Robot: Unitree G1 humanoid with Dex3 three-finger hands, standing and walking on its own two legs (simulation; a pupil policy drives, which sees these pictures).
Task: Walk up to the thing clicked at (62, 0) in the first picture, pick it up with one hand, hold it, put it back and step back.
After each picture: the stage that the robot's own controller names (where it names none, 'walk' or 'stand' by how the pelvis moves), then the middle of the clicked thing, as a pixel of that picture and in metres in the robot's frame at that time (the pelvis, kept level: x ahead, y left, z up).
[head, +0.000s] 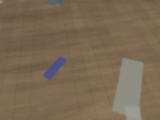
stand; (62, 0) +2.32 +0.31 -0.72
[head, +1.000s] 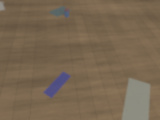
walk; (66, 12) +2.18 +0.19 -0.71
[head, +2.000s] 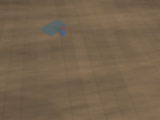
walk; (62, 31) +1.52 +0.17 -0.72
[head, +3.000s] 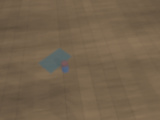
walk; (64, 66) +1.00 +0.17 -0.71
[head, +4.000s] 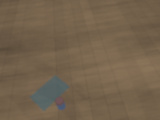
walk; (60, 103) +0.59 +0.23 -0.70
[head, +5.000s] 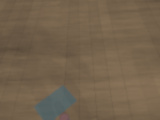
stand; out of the picture +0.43 +0.19 -0.70
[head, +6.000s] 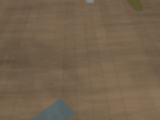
stand; out of the picture +0.40 +0.17 -0.72
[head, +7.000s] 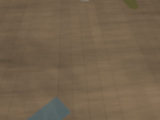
stand; out of the picture +0.40 +0.19 -0.73
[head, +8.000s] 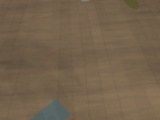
stand; out of the picture +0.37 +0.20 -0.73
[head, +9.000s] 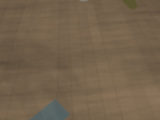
stand; out of the picture +0.37 +0.20 -0.73
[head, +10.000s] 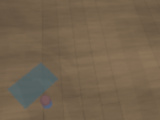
go down; (46, 102) +0.41 +0.21 -0.60
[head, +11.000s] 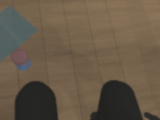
go down; (21, 60) +0.45 +0.25 -0.30
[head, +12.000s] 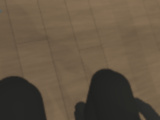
close in; out of the picture +0.43 +0.28 -0.25
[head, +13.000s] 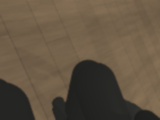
close; out of the picture +0.42 +0.31 -0.22
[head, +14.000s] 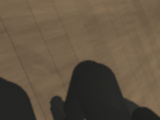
lift; out of the picture +0.40 +0.30 -0.22
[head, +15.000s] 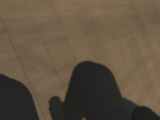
lift; out of the picture +0.39 +0.28 -0.23
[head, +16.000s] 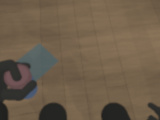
lift; (22, 83) +0.33 +0.20 -0.01
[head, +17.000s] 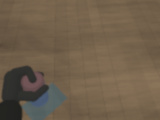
hold; (36, 89) +0.33 +0.17 +0.00
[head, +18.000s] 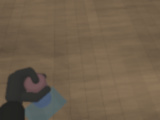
hold; (39, 91) +0.33 +0.17 -0.01
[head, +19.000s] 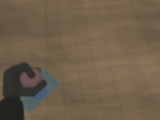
crouch; (34, 85) +0.35 +0.17 -0.06
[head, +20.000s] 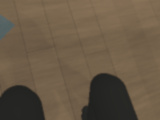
lower; out of the picture +0.47 +0.28 -0.10
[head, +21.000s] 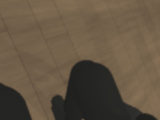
lower; out of the picture +0.41 +0.31 -0.23
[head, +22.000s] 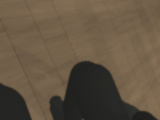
lower; out of the picture +0.41 +0.32 -0.23
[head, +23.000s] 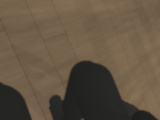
lower; out of the picture +0.41 +0.32 -0.23
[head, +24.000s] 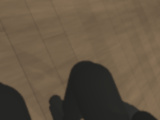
lower; out of the picture +0.41 +0.32 -0.23
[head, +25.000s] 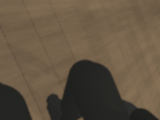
open; out of the picture +0.41 +0.30 -0.23
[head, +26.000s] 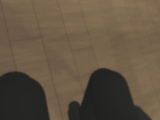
stand; out of the picture +0.41 +0.28 -0.25
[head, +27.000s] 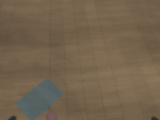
stand; (52, 119) +0.39 +0.19 -0.62
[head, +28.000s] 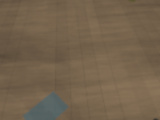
stand; out of the picture +0.39 +0.20 -0.66
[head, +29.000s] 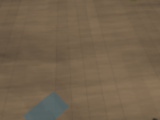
stand; out of the picture +0.38 +0.19 -0.67
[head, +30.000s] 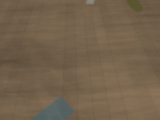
stand; out of the picture +0.40 +0.18 -0.72
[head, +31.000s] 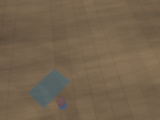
walk; (61, 103) +0.48 +0.18 -0.69
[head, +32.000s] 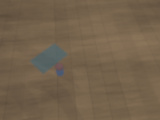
walk; (59, 69) +0.79 +0.19 -0.69
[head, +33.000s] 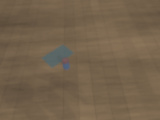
stand; (65, 63) +1.04 +0.24 -0.71
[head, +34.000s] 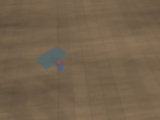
stand; (59, 65) +1.02 +0.23 -0.73
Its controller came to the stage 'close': yes
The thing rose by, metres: 0.71
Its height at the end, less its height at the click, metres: +0.00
